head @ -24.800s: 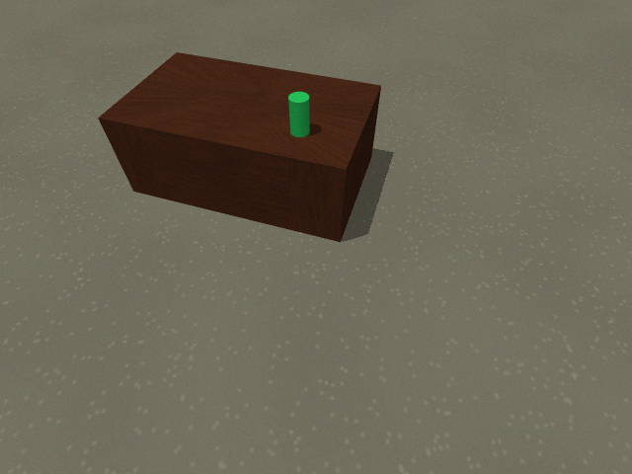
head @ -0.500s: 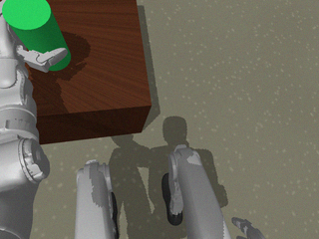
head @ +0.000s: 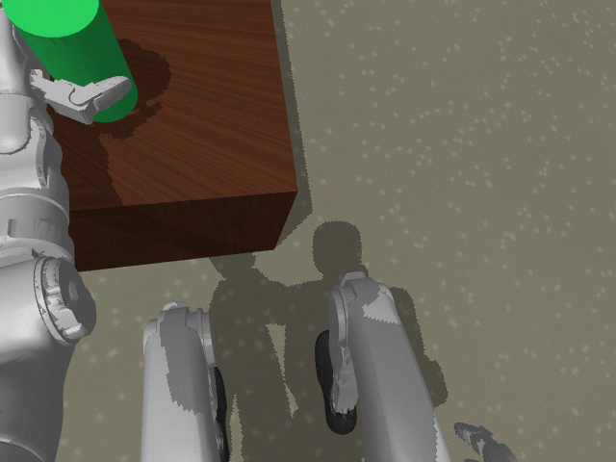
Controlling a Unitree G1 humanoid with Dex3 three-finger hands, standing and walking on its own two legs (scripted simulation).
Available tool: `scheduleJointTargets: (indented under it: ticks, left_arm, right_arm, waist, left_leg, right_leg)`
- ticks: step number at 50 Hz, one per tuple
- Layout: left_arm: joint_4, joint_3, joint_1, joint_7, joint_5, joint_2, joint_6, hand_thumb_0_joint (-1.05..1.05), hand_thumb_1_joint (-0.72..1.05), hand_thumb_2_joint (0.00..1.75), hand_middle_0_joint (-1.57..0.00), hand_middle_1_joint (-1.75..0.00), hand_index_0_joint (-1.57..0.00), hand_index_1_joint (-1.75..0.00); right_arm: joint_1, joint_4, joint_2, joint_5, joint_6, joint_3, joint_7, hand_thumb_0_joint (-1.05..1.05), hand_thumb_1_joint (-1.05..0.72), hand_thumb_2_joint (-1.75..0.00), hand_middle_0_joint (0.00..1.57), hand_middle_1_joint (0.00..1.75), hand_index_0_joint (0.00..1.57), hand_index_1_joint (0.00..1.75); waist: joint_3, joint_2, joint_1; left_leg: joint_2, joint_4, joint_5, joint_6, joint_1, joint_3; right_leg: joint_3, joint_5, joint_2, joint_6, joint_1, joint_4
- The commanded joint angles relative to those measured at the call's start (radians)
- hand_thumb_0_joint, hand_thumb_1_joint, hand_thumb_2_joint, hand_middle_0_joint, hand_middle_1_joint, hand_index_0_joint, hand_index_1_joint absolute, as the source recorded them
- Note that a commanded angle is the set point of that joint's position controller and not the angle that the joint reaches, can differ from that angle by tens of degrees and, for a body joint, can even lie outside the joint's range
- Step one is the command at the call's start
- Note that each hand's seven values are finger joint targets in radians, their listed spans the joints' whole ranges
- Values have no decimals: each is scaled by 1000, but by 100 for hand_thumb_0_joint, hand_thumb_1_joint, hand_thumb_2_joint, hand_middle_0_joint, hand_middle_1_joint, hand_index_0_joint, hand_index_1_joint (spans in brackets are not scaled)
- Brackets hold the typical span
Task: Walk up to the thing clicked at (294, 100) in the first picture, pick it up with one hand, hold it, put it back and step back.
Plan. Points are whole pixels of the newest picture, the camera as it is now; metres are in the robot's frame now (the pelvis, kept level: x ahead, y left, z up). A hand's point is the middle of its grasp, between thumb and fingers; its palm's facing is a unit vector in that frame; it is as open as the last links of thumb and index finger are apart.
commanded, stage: open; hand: left
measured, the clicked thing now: (82, 55) +0.57 +0.18 +0.02
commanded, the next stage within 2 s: withdraw in 0.44 s
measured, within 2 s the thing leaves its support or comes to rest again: neither
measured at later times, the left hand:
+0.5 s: hand (73, 48) +0.57 +0.19 +0.02, palm faces +0.10 -1.00 -0.02, open 15.1 cm
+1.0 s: hand out of the picture +0.58 +0.25 +0.14, palm faces +0.17 -0.98 -0.06, open 17.5 cm
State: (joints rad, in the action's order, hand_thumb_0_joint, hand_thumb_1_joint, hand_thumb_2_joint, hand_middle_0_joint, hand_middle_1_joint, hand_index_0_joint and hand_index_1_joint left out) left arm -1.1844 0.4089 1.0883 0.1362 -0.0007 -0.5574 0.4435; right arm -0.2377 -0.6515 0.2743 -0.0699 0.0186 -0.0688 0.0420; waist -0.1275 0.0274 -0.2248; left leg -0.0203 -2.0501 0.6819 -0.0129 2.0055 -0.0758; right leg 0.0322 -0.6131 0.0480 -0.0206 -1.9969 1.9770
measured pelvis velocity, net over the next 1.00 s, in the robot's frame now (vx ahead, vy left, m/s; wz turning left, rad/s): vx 0.01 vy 0.00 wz -0.01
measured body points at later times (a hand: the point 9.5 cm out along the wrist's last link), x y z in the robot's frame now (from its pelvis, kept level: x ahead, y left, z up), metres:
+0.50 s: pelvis +0.00 +0.00 -0.01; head +0.22 +0.03 +0.38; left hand +0.56 +0.24 +0.02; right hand +0.03 -0.27 -0.12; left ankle +0.07 +0.13 -0.41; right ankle +0.10 -0.13 -0.41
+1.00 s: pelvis +0.01 +0.00 +0.07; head +0.22 +0.03 +0.46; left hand +0.57 +0.31 +0.15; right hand +0.05 -0.26 -0.05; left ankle +0.07 +0.13 -0.41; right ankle +0.10 -0.13 -0.41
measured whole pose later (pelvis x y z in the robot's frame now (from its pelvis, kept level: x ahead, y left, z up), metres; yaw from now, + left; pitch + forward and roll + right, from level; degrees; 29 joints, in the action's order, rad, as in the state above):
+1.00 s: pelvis +0.01 +0.00 +0.07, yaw +0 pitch +34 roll -5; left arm -1.11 0.46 1.13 0.20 -0.04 -0.72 0.25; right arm -0.25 -0.63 0.26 -0.01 0.04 -0.08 -0.01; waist -0.13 0.03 -0.20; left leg -0.04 -1.84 0.65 -0.01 1.79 -0.07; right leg 0.05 -0.58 0.03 -0.02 -1.78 1.76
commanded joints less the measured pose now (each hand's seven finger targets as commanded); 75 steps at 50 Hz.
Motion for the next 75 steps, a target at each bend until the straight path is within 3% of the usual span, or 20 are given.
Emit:
scheduleJointTargets:
  ticks: [1, 3, 11, 21, 25, 28, 33, 39, 42, 45, 47, 51, 52, 54, 59, 61, 65, 68, 71, 75]
  left_arm:
    - [246, 29, 487, -6, -18, -232, 76, 0, -10, 93, -116, -117, -119, -116]
    - [225, 15, 497, -2, -32, -193, 70, 0, -14, 77, -109, -106, -112, -103]
    - [224, 12, 494, -14, -12, -213, 60, 0, -52, 34, -66, -57, -66, -56]
    - [226, 20, 474, -15, -14, -208, 39, 0, -61, 11, -36, -25, -35, -25]
    - [237, 3, 487, -14, -20, -185, 41, 0, -61, 3, -24, -14, -24, -14]
    - [237, 13, 471, -11, -20, -202, 38, 0, -61, 4, -11, -8, -11, -8]
    - [348, 72, 520, -8, -19, -331, 35, 0, -61, 5, -7, -5, -7, -5]
    - [383, 112, 493, 6, -18, -417, -33, 0, -60, 6, -6, -6, -6, -6]
    - [399, 105, 493, 29, -33, -437, -80, 0, -57, 6, -5, -5, -6, -5]
    - [332, 73, 456, 57, -40, -405, -130, 0, -56, 6, -5, -6, -6, -5]
    - [268, 44, 446, 72, -43, -384, -151, 0, -53, 6, -6, -7, -8, -5]
    - [147, 10, 400, 104, -52, -334, -156, 0, -45, 9, -4, -6, -4, -6]
    - [45, 18, 343, 44, 93, -469, -220, 0, -47, 6, -6, -5, -6, -5]
    - [146, -10, 462, -2, 87, -433, -246, 0, -47, 7, -5, -4, -5, -4]
    - [263, 70, 470, -86, 149, -631, -283, 0, -53, 8, -8, -8, -7, -8]
    - [278, 62, 447, -111, 149, -609, -291, 0, -61, 2, -5, -4, -4, -5]
    - [132, 10, 328, -167, 144, -488, -307, 0, -61, 2, -5, -4, -4, -4]
    - [29, -33, 170, -182, 139, -387, -328, 0, -61, 2, -4, -4, -4, -4]
    - [8, -74, 52, -186, 126, -309, -352, 0, -61, 2, -5, -4, -4, -4]
    - [105, -122, -84, -190, 102, -209, -378, 0, -60, 2, -4, -4, -4, -4]
  right_arm:
    - [-211, 24, 207, -2, -9, 71, -16, 0, -92, -89, 20, 30, 20, 30]
    - [-225, 27, 207, -2, -8, 69, -14, 0, -92, -89, 20, 30, 20, 30]
    - [-206, 32, 216, -1, -8, 74, -18, 0, -92, -90, 20, 30, 20, 30]
    - [-217, 37, 217, 4, 0, 74, -18, 0, -92, -90, 20, 30, 20, 30]
    - [-222, 35, 208, 1, -3, 77, -20, 0, -93, -90, 20, 30, 20, 30]
    - [-215, 39, 213, 6, -1, 76, -21, 0, -91, -90, 20, 30, 20, 30]
    - [-220, 44, 213, 11, 9, 70, -27, 0, -91, -90, 20, 30, 20, 30]
    - [-232, 56, 207, 30, 27, 71, -45, 0, -91, -90, 20, 30, 20, 30]
    - [-225, 64, 208, 46, 26, 72, -60, 0, -91, -90, 20, 30, 20, 30]
    - [-237, 52, 208, 53, 21, 71, -70, 0, -90, -90, 20, 30, 20, 30]
    - [-244, 34, 201, 56, 11, 65, -76, 0, -89, -90, 20, 30, 20, 30]
    - [-237, 16, 195, 57, -9, 56, -75, 0, -81, -89, 20, 30, 20, 30]
    - [-235, 35, 204, 48, 16, 59, -69, 0, -86, -90, 20, 30, 20, 30]
    - [-249, 53, 201, 55, 40, 63, -64, 0, -84, -89, 20, 30, 20, 30]
    - [-264, 64, 195, 59, 71, 62, -66, 0, -90, -91, 20, 30, 20, 30]
    - [-267, 71, 185, 61, 76, 62, -69, 0, -89, -90, 20, 30, 20, 30]
    - [-280, 36, 184, 58, 63, 64, -75, 0, -89, -90, 20, 30, 20, 30]
    - [-289, 23, 186, 57, 55, 76, -73, 0, -90, -90, 20, 30, 20, 30]
    - [-284, 37, 176, 69, 50, 82, -69, 0, -90, -90, 20, 30, 20, 30]
    - [-280, 57, 168, 84, 47, 101, -74, 0, -90, -90, 20, 30, 20, 30]
  waist:
    - [-703, 191, -18]
    - [-705, 192, -37]
    - [-690, 207, -25]
    - [-683, 200, -15]
    - [-700, 171, -29]
    - [-702, 189, -17]
    - [-791, 244, 18]
    - [-844, 251, 22]
    - [-825, 223, 8]
    - [-764, 198, -9]
    - [-655, 166, -29]
    - [-470, 119, -31]
    - [-548, 168, 31]
    - [-587, 193, 5]
    - [-730, 275, 52]
    - [-738, 315, 57]
    - [-542, 262, 21]
    - [-453, 205, 30]
    - [-379, 144, 53]
    - [-402, 122, 81]
  left_leg:
    - [16, 232, -168, 34, -427, 36]
    - [18, 226, -178, 33, -419, 34]
    - [15, 243, -126, 30, -439, 25]
    - [16, 239, -162, 29, -427, 24]
    - [22, 220, -149, 40, -382, 44]
    - [17, 227, -178, 33, -423, 37]
    - [15, 248, -216, 29, -492, 36]
    - [12, 333, -229, 33, -575, 28]
    - [5, 381, -204, 39, -600, 26]
    - [-6, 419, -233, 41, -652, 19]
    - [-9, 443, -209, 44, -623, 19]
    - [-12, 489, -159, 49, -581, 13]
    - [-10, 582, -210, 37, -738, 6]
    - [-17, 622, -215, 28, -806, -4]
    - [-27, 729, -368, 18, -1047, -10]
    - [-31, 786, -434, 8, -1164, -19]
    - [-40, 864, -483, 6, -1206, -8]
    - [-42, 906, -550, 9, -1250, 9]
    - [-37, 981, -507, 10, -1221, 24]
    - [-34, 1060, -549, 4, -1304, 34]
  right_leg:
    - [28, 167, -30, 59, 409, -202]
    - [33, 176, -28, 58, 410, -193]
    - [36, 129, -27, 59, 364, -193]
    - [35, 158, -24, 61, 371, -183]
    - [24, 162, -27, 54, 424, -203]
    - [27, 174, -27, 59, 400, -192]
    - [19, 199, -27, 62, 449, -193]
    - [10, 213, -30, 61, 562, -281]
    - [4, 202, -34, 55, 628, -352]
    - [9, 225, -40, 54, 645, -407]
    - [8, 210, -42, 52, 653, -454]
    - [10, 162, -46, 55, 612, -508]
    - [0, 191, -42, 66, 677, -562]
    - [2, 201, -50, 63, 710, -596]
    - [11, 308, -55, 58, 887, -676]
    - [20, 334, -59, 61, 927, -723]
    - [30, 360, -64, 60, 949, -833]
    - [37, 403, -68, 62, 1002, -908]
    - [35, 408, -71, 62, 1114, -975]
    - [35, 459, -74, 61, 1241, -1040]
